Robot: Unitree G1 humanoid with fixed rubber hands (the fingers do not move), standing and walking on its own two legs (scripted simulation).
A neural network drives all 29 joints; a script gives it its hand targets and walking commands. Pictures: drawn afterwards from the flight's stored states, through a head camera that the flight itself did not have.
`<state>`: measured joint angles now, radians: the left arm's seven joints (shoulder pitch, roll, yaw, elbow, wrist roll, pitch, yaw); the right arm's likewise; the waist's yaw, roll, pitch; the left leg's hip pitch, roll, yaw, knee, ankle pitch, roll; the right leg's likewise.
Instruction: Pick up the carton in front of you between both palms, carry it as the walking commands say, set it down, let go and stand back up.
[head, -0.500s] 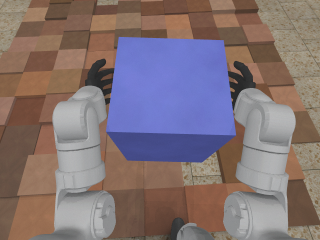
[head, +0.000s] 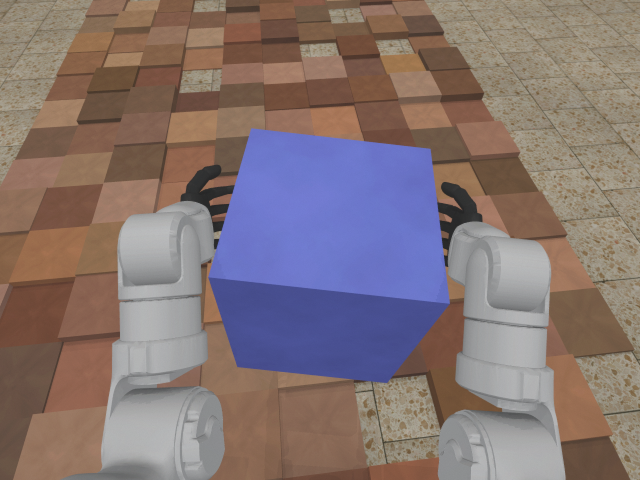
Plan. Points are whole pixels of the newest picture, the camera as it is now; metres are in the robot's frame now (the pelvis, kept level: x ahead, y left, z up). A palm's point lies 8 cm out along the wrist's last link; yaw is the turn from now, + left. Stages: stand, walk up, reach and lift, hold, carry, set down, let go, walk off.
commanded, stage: carry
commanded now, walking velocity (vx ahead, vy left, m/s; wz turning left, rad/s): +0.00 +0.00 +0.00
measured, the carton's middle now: (325, 267) +0.38 -0.01 +0.04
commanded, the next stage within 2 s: none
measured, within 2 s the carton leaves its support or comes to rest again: neither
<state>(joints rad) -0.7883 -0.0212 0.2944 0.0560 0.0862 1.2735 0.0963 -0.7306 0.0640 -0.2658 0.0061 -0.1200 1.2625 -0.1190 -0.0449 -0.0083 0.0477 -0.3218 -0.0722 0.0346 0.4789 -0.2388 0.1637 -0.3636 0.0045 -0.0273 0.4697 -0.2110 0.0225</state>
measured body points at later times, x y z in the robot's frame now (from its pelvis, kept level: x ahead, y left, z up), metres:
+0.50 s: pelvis +0.04 +0.00 -0.01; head +0.05 -0.01 +0.44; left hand +0.40 +0.14 +0.11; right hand +0.40 -0.16 +0.11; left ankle -0.01 +0.10 -0.74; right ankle +0.04 -0.08 -0.76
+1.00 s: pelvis +0.02 +0.01 -0.01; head -0.01 +0.00 +0.44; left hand +0.37 +0.15 +0.11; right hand +0.37 -0.16 +0.11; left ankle -0.01 +0.10 -0.74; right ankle +0.03 -0.08 -0.76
